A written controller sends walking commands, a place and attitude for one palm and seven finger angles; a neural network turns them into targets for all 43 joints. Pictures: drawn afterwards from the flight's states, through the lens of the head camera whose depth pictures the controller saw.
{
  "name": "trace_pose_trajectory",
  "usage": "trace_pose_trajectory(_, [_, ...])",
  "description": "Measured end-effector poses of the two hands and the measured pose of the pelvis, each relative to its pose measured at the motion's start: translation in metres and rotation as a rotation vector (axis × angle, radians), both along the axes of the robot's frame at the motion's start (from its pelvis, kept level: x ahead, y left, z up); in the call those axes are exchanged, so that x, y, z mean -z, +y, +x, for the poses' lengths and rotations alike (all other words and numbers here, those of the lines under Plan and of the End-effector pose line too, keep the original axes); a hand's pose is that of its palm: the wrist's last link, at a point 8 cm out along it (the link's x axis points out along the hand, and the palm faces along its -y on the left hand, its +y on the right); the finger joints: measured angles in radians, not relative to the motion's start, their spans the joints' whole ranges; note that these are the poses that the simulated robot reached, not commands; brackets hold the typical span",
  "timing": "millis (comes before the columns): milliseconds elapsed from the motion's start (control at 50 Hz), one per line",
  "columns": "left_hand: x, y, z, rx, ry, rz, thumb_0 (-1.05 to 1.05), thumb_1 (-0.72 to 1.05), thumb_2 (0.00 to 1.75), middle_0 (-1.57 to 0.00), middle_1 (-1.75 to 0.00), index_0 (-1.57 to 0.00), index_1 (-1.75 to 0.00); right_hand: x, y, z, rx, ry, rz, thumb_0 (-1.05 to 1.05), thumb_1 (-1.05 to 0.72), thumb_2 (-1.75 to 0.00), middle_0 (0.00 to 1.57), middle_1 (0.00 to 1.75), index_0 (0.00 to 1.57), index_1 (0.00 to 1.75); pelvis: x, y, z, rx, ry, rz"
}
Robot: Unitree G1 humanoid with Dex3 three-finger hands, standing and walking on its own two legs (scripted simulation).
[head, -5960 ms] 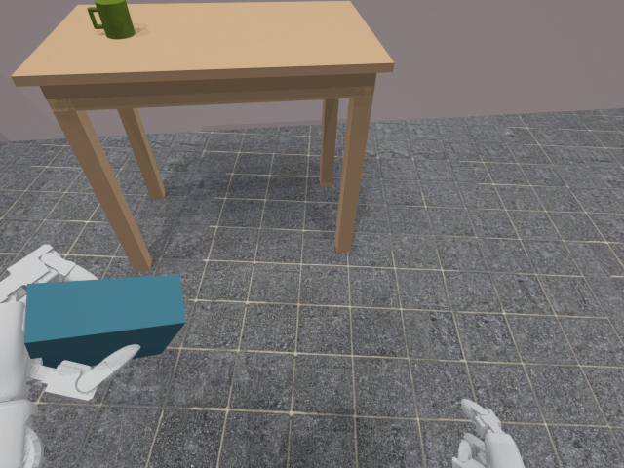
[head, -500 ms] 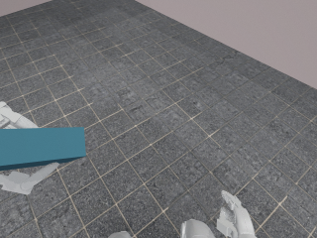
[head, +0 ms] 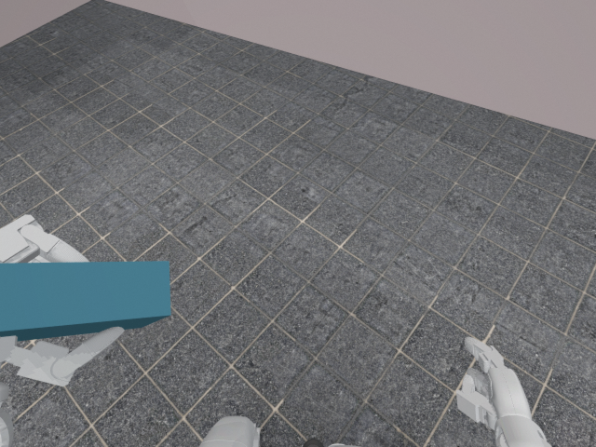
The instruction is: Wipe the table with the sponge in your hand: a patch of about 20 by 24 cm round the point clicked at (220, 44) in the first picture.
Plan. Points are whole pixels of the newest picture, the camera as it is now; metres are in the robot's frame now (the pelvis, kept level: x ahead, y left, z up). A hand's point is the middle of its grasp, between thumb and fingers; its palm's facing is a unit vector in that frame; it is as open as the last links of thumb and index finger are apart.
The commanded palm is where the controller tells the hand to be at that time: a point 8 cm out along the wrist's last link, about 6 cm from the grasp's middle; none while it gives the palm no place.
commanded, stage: turn to face it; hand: left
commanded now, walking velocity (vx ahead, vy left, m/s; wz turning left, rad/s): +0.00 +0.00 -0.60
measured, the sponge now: (109, 301) +0.23 +0.18 +0.16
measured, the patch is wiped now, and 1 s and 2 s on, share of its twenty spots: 0.00 0.00 0.00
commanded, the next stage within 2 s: none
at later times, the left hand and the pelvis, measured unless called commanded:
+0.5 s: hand (159, 321) +0.21 +0.12 +0.18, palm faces +0.09 -0.84 -0.53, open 9.3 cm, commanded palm +0.17 +0.18 +0.18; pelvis -0.07 -0.03 -0.01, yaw -19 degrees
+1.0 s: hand (326, 353) +0.18 -0.02 +0.18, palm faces -0.18 -0.84 -0.51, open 9.3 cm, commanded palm +0.17 +0.04 +0.18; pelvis -0.13 -0.09 -0.01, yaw -37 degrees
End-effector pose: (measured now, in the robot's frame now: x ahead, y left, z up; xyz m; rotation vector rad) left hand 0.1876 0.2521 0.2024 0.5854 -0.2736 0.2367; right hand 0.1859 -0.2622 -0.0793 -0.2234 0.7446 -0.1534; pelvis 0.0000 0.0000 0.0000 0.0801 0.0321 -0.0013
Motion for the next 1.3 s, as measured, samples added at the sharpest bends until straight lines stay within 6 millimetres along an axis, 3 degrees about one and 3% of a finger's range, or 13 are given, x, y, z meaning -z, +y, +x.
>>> trace_pose_trajectory(100, [-0.019, -0.003, 0.002, 0.021, -0.048, 0.073, -0.01, -0.42, 1.00, -0.84, -1.34, -0.84, -1.34, 0.003, -0.030, -0.039, 0.103, 0.059, -0.005, 0.01, -0.91, -0.90, 0.19, 0.30, 0.19, 0.30, -0.001, -0.007, -0.004, 0.062, 0.010, -0.008])
trace_pose_trajectory(240, [0.007, -0.008, 0.001, -0.019, 0.010, -0.050, -0.01, -0.42, 1.00, -0.83, -1.34, -0.83, -1.34, 0.011, -0.028, -0.087, 0.161, 0.107, 0.052, 0.01, -0.91, -0.90, 0.19, 0.30, 0.19, 0.30, -0.004, -0.012, -0.019, 0.145, 0.004, -0.010])
trace_pose_trajectory(380, [0.022, -0.047, 0.002, 0.165, -0.019, -0.094, -0.01, -0.42, 1.00, -0.83, -1.34, -0.83, -1.34, 0.012, -0.017, -0.128, 0.164, 0.104, 0.050, 0.01, -0.91, -0.90, 0.20, 0.30, 0.20, 0.30, 0.005, -0.019, -0.051, 0.224, 0.011, -0.035])
trace_pose_trajectory(440, [0.016, -0.065, 0.000, 0.239, -0.037, -0.011, -0.01, -0.42, 1.00, -0.83, -1.34, -0.83, -1.34, 0.015, -0.016, -0.144, 0.188, 0.068, 0.082, 0.01, -0.91, -0.90, 0.20, 0.30, 0.20, 0.30, 0.009, -0.025, -0.067, 0.271, -0.028, -0.021])
trace_pose_trajectory(540, [0.000, -0.095, -0.006, 0.272, -0.029, 0.051, -0.01, -0.42, 1.00, -0.83, -1.34, -0.83, -1.34, 0.024, -0.022, -0.173, 0.263, 0.028, 0.173, 0.01, -0.91, -0.90, 0.20, 0.30, 0.20, 0.30, 0.008, -0.040, -0.075, 0.365, -0.013, -0.074])
trace_pose_trajectory(640, [0.011, -0.145, -0.002, 0.307, -0.056, 0.069, -0.01, -0.42, 1.00, -0.83, -1.34, -0.83, -1.34, 0.046, -0.054, -0.211, 0.309, 0.029, 0.193, 0.01, -0.90, -0.90, 0.20, 0.30, 0.20, 0.30, 0.024, -0.077, -0.091, 0.419, -0.006, -0.107])
trace_pose_trajectory(700, [0.026, -0.177, 0.005, 0.354, -0.030, 0.000, -0.01, -0.42, 1.00, -0.83, -1.34, -0.83, -1.34, 0.053, -0.083, -0.240, 0.356, 0.096, 0.148, 0.01, -0.90, -0.90, 0.20, 0.30, 0.20, 0.30, 0.023, -0.085, -0.105, 0.428, -0.012, -0.099])
trace_pose_trajectory(800, [0.031, -0.213, 0.001, 0.498, 0.047, -0.010, -0.01, -0.42, 1.00, -0.83, -1.34, -0.83, -1.34, 0.027, -0.124, -0.283, 0.496, 0.127, 0.058, 0.01, -0.91, -0.90, 0.20, 0.30, 0.20, 0.30, 0.012, -0.091, -0.119, 0.508, 0.001, -0.073])
trace_pose_trajectory(900, [0.010, -0.225, -0.010, 0.635, -0.040, 0.035, -0.01, -0.42, 0.99, -0.83, -1.34, -0.83, -1.34, -0.002, -0.143, -0.312, 0.572, 0.105, -0.035, 0.01, -0.91, -0.90, 0.20, 0.30, 0.19, 0.30, 0.011, -0.092, -0.125, 0.563, 0.023, -0.084])
trace_pose_trajectory(1000, [0.005, -0.215, -0.010, 0.644, -0.139, 0.006, -0.01, -0.42, 0.99, -0.83, -1.34, -0.83, -1.34, -0.016, -0.136, -0.328, 0.621, 0.070, -0.071, 0.01, -0.91, -0.90, 0.19, 0.30, 0.19, 0.30, 0.013, -0.089, -0.128, 0.642, 0.008, -0.075])
trace_pose_trajectory(1100, [0.015, -0.219, -0.004, 0.574, -0.077, -0.094, -0.01, -0.42, 0.99, -0.83, -1.34, -0.83, -1.34, -0.018, -0.112, -0.336, 0.639, 0.015, -0.001, 0.01, -0.91, -0.90, 0.19, 0.30, 0.19, 0.30, 0.002, -0.088, -0.135, 0.712, 0.006, -0.132])
trace_pose_trajectory(1200, [0.022, -0.264, -0.019, 0.659, -0.013, -0.165, -0.01, -0.42, 0.99, -0.83, -1.34, -0.83, -1.34, -0.011, -0.091, -0.354, 0.653, -0.021, 0.086, 0.01, -0.91, -0.90, 0.20, 0.30, 0.20, 0.30, -0.001, -0.093, -0.155, 0.775, 0.008, -0.146])
trace_pose_trajectory(1300, [0.018, -0.319, -0.046, 0.805, -0.012, -0.066, -0.01, -0.42, 0.99, -0.83, -1.34, -0.83, -1.34, 0.007, -0.091, -0.394, 0.704, -0.053, 0.149, 0.01, -0.90, -0.90, 0.20, 0.30, 0.20, 0.30, 0.007, -0.107, -0.188, 0.847, 0.014, -0.117])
